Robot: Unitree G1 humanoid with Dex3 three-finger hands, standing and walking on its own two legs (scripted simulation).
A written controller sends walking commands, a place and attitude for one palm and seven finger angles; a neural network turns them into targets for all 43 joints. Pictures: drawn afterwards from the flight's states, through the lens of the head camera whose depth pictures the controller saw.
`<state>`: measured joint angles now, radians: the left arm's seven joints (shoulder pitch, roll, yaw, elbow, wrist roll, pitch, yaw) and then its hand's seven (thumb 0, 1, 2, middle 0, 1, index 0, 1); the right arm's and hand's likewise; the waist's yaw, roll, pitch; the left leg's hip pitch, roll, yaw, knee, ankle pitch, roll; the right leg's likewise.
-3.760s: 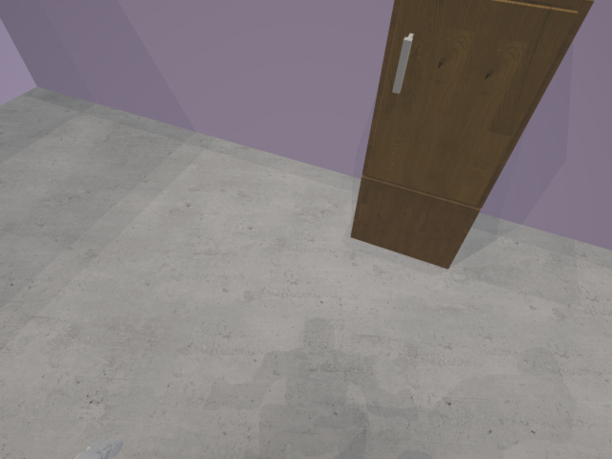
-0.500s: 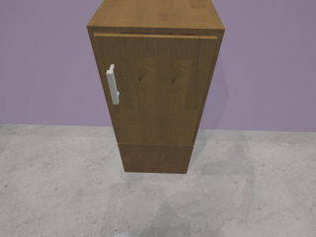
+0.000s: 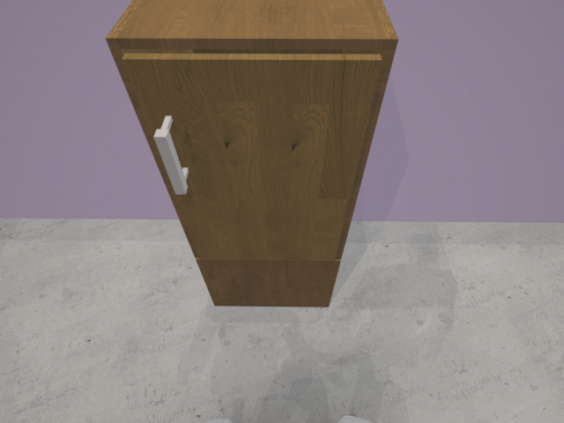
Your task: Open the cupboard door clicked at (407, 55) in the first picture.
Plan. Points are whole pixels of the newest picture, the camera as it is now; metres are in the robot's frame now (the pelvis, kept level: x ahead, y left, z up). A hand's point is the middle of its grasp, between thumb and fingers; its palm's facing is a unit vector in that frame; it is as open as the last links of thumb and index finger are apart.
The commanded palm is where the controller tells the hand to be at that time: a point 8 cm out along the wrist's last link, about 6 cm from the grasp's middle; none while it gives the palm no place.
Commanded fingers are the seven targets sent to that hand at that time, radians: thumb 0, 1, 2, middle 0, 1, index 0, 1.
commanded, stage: come to a stop and stand still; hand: left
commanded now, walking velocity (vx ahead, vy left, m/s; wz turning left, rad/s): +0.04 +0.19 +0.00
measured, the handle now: (174, 156) +0.53 +0.24 +0.04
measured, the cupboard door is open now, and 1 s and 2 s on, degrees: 0 0 0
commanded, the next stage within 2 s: look again from close up in 1.04 s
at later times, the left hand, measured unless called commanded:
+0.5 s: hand out of the picture -0.03 +0.18 -0.15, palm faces +0.13 -0.96 -0.26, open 7.4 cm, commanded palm none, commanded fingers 0.00 0.90 0.90 -0.20 -0.30 -0.20 -0.30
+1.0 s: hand out of the picture -0.01 +0.24 -0.17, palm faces +0.05 -0.98 -0.21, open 7.3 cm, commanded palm none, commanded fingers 0.00 0.90 0.90 -0.20 -0.30 -0.20 -0.30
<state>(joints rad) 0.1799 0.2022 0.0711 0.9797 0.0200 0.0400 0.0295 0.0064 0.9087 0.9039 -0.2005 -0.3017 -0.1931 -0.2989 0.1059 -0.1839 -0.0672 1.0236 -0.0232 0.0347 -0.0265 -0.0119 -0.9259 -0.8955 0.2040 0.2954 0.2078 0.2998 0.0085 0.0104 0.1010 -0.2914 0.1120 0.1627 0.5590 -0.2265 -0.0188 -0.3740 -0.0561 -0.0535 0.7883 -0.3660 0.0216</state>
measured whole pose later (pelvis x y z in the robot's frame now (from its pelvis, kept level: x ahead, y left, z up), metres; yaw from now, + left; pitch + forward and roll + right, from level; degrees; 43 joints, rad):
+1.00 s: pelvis -0.02 +0.06 +0.01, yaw +2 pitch +0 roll +0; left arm 0.22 0.16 0.01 1.12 0.01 0.00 0.04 0.01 0.93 0.90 -0.20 -0.30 -0.20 -0.30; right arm 0.27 -0.14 -0.01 1.13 0.00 -0.01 -0.04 0.00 -0.93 -0.90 0.20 0.30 0.21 0.30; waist -0.01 0.00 0.03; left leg -0.13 -0.03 0.08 0.43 -0.29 0.05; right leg -0.16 -0.04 -0.05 0.44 -0.27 0.02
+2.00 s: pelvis -0.09 +0.05 +0.01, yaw +3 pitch -1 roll -1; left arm 0.37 0.19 0.00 1.07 0.03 0.02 0.01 0.01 0.91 0.90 -0.20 -0.30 -0.19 -0.30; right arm 0.35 -0.16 0.00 1.11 -0.02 0.03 -0.01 0.00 -0.91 -0.90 0.20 0.29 0.20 0.30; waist -0.01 -0.02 -0.02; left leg -0.23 -0.01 0.05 0.47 -0.29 0.04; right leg -0.24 -0.01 -0.08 0.47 -0.34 -0.01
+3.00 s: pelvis -0.01 +0.05 +0.00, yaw +5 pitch -1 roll -1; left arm 0.18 0.16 0.04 0.94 0.02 0.04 0.03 0.01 0.91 0.90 -0.20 -0.30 -0.20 -0.30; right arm 0.23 -0.15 -0.05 1.02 -0.01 0.02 -0.02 0.00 -0.91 -0.90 0.20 0.29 0.20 0.30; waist -0.01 -0.03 0.06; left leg -0.24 0.01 0.07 0.59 -0.32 0.02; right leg -0.33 -0.06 -0.10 0.58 -0.23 0.01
